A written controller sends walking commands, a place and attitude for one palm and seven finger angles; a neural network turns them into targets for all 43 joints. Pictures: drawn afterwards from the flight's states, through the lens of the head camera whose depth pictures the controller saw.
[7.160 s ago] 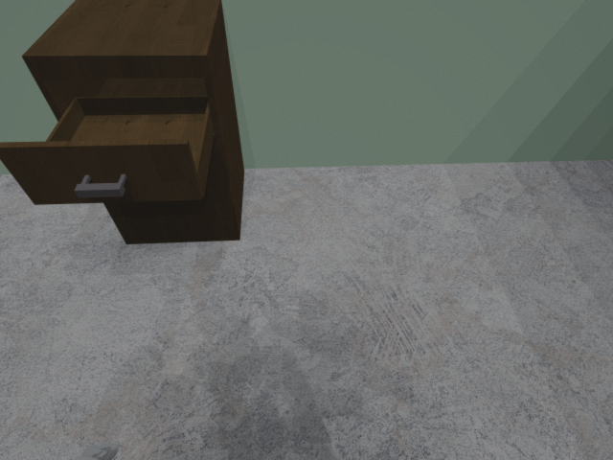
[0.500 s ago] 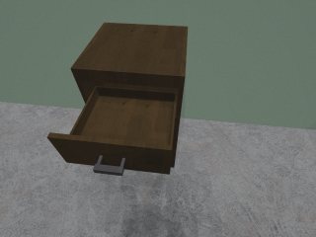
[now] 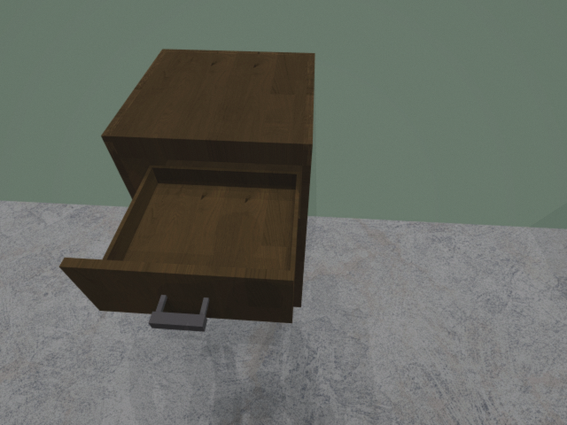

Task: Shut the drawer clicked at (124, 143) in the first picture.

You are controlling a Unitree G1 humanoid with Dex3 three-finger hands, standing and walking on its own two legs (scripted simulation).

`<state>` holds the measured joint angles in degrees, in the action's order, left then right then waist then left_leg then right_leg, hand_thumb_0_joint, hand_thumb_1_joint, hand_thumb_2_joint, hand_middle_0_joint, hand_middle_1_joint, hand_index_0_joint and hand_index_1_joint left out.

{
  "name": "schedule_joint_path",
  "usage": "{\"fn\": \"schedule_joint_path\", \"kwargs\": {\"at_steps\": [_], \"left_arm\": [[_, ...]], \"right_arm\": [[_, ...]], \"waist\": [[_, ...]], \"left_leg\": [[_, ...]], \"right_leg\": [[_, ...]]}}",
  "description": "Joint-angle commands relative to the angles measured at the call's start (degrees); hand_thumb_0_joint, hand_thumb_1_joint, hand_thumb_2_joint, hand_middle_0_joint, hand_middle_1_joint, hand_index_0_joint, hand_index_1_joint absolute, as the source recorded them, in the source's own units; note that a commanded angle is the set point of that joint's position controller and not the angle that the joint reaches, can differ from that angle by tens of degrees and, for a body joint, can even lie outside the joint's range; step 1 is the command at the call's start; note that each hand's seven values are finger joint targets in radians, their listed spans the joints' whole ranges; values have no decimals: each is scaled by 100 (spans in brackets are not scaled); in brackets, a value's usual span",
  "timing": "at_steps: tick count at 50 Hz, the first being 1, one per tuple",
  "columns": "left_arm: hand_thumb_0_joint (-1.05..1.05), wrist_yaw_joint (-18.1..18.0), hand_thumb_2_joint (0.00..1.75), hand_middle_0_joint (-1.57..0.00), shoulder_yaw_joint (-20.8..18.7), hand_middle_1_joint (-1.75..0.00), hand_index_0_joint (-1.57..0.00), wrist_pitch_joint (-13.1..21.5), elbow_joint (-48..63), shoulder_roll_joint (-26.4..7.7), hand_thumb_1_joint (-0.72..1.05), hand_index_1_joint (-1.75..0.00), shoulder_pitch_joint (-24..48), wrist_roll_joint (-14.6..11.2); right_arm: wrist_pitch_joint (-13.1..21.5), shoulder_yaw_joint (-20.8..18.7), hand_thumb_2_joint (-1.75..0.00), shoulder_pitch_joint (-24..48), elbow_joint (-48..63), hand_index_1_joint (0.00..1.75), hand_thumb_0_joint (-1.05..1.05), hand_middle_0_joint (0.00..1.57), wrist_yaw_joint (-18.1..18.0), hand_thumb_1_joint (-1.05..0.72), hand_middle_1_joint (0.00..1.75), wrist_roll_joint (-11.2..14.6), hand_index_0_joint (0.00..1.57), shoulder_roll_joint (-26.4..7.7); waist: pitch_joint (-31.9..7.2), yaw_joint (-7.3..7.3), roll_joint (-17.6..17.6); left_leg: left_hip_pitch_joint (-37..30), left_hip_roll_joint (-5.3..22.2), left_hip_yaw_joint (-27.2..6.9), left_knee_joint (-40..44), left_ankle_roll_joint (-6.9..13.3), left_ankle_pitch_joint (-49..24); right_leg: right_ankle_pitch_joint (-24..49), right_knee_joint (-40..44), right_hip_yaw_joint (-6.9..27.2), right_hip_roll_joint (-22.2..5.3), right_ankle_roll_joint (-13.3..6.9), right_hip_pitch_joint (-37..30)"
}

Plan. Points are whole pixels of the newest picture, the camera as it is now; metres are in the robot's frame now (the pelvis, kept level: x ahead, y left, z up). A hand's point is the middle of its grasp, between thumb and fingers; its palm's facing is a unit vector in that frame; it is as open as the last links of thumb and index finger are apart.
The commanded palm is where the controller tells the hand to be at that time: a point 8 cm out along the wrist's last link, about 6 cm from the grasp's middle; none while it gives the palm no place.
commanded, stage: come to a stop and stand still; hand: left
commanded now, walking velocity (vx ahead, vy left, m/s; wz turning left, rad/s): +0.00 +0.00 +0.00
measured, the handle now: (181, 311) +0.34 +0.22 -0.14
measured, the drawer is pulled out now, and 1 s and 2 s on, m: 0.30 0.30 0.30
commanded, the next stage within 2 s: look again from close up in 0.50 s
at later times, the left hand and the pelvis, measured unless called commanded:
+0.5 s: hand out of the picture -0.04 +0.14 -0.17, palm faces +0.07 -0.99 -0.16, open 7.3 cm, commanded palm none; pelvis -0.02 -0.01 +0.00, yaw +0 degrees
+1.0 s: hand out of the picture -0.02 +0.22 -0.18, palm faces +0.02 -0.98 -0.21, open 7.4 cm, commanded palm none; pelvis -0.03 +0.04 +0.00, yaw +0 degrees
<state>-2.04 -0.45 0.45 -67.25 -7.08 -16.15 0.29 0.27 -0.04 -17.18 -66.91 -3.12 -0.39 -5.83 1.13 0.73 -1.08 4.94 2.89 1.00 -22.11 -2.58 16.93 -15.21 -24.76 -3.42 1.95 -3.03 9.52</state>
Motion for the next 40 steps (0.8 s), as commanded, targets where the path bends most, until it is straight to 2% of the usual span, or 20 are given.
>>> {"fn": "schedule_joint_path", "kwargs": {"at_steps": [1,5,7,10,14,17,23,29,30,31,32,33,34,35,36,37,38,39,40], "left_arm": [[0,-35,90,-20,-65,-30,-20,102,77,-477,90,-30,-474,0],[0,-34,90,-20,-68,-30,-20,99,106,-478,90,-30,-471,0],[0,-28,90,-20,-68,-30,-20,96,119,-504,90,-30,-460,5],[0,-35,90,-20,-76,-30,-20,118,122,-519,90,-30,-500,3],[0,-28,90,-20,-77,-30,-20,110,131,-507,90,-30,-532,9],[0,-21,90,-20,-74,-30,-20,108,137,-534,90,-30,-549,10],[0,-13,90,-20,-88,-30,-20,103,155,-488,90,-30,-569,12],[0,-12,90,-20,-90,-30,-20,112,152,-457,90,-30,-618,10],[0,-254,90,-20,-115,-30,-20,316,65,-769,90,-30,-1093,100],[0,-222,90,-20,-163,-30,-20,335,330,-993,90,-30,-1066,98],[0,-166,90,-20,-143,-30,-20,318,455,-1076,90,-30,-712,102],[0,-131,90,-20,-139,-30,-20,282,609,-939,90,-30,-510,111],[0,-113,90,-20,-142,-30,-20,239,710,-887,90,-30,-325,119],[0,-102,90,-20,-130,-30,-20,200,758,-841,90,-30,-251,111],[0,-99,90,-20,-121,-30,-20,169,789,-799,90,-30,-192,102],[0,-83,90,-20,-94,-30,-20,127,816,-733,90,-30,-130,86],[0,-68,90,-20,-77,-30,-20,106,835,-602,90,-30,-175,64],[0,-66,90,-20,-74,-30,-20,112,852,-534,90,-30,-248,50],[0,-52,90,-20,-48,-30,-20,64,830,-560,90,-30,-261,63]], "right_arm": [[42,-47,-90,-476,40,30,0,20,-18,-90,30,-3,20,-423],[27,-34,-90,-483,52,30,0,20,-14,-90,30,-8,20,-445],[15,-28,-90,-498,65,30,0,20,-10,-90,30,0,20,-453],[19,-23,-90,-533,90,30,0,20,-8,-90,30,-9,20,-469],[14,-18,-90,-512,117,30,0,20,1,-90,30,-12,20,-476],[-3,-14,-90,-557,131,30,0,20,7,-90,30,-10,20,-484],[14,-12,-90,-636,154,30,0,20,23,-90,30,-23,20,-483],[47,-2,-90,-709,161,30,0,20,23,-90,30,-20,20,-467],[163,-54,-90,214,523,30,0,20,124,-90,30,-3,20,-685],[39,-79,-90,-314,805,30,0,20,101,-90,30,17,20,-420],[-34,-90,-90,-427,769,30,0,20,146,-90,30,11,20,-441],[-17,-110,-90,-482,817,30,0,20,175,-90,30,9,20,-414],[-4,-110,-90,-547,814,30,0,20,195,-90,30,-18,20,-417],[0,-108,-90,-619,780,30,0,20,202,-90,30,-38,20,-380],[31,-87,-90,-770,751,30,0,20,203,-90,30,-41,20,-373],[58,-79,-90,-811,720,30,0,20,203,-90,30,-54,20,-392],[81,-81,-90,-838,734,30,0,20,197,-90,30,-86,20,-527],[100,-72,-90,-843,777,30,0,20,185,-90,30,-104,20,-632],[135,-56,-90,-659,786,30,0,20,189,-90,30,-88,20,-660]], "waist": [[165,-58,132],[277,-58,95],[351,-56,220],[254,-48,159],[405,-75,115],[404,-60,233],[476,-73,98],[441,-84,88],[669,-450,535],[39,-63,502],[-391,-4,447],[-512,50,514],[-374,101,571],[-94,138,524],[74,200,397],[374,183,206],[520,140,-13],[509,68,7],[527,-4,-592]], "left_leg": [[292,327,-154,243,232,-1305],[280,320,-152,266,226,-1184],[324,311,-138,292,228,-1046],[286,300,-127,275,213,-1093],[317,279,-127,301,218,-984],[326,256,-101,300,223,-788],[394,244,-125,337,240,-763],[442,253,-175,361,252,-849],[1472,155,309,-1245,57,-83],[1324,65,-208,-1686,235,690],[1242,66,-59,-1829,247,756],[1124,10,-27,-1842,242,768],[955,-56,81,-1624,237,582],[705,-105,145,-1272,242,316],[527,-99,95,-767,267,84],[529,-44,-4,-502,301,15],[814,175,-272,-272,400,54],[1151,375,-437,-134,488,0],[1411,412,-695,167,523,42]], "right_leg": [[2256,453,712,-821,37,-267],[1971,553,746,-795,26,-148],[1830,634,760,-777,44,-135],[1941,638,785,-818,37,-191],[1556,734,815,-798,42,-49],[1175,877,853,-787,54,-16],[678,946,890,-765,40,93],[709,880,851,-753,27,59],[4545,525,1267,-1254,638,-209],[4076,574,1573,-1704,450,-375],[2920,671,1556,-1718,-2,-406],[1545,688,1402,-1575,-413,-119],[562,760,1255,-1439,-492,310],[-242,819,1207,-1321,-445,799],[-679,690,1110,-1181,-348,1047],[-1041,556,965,-1012,-234,1364],[-1068,392,877,-796,-101,1345],[-704,261,793,-638,-33,1031],[-424,2,597,-565,11,722]]}}
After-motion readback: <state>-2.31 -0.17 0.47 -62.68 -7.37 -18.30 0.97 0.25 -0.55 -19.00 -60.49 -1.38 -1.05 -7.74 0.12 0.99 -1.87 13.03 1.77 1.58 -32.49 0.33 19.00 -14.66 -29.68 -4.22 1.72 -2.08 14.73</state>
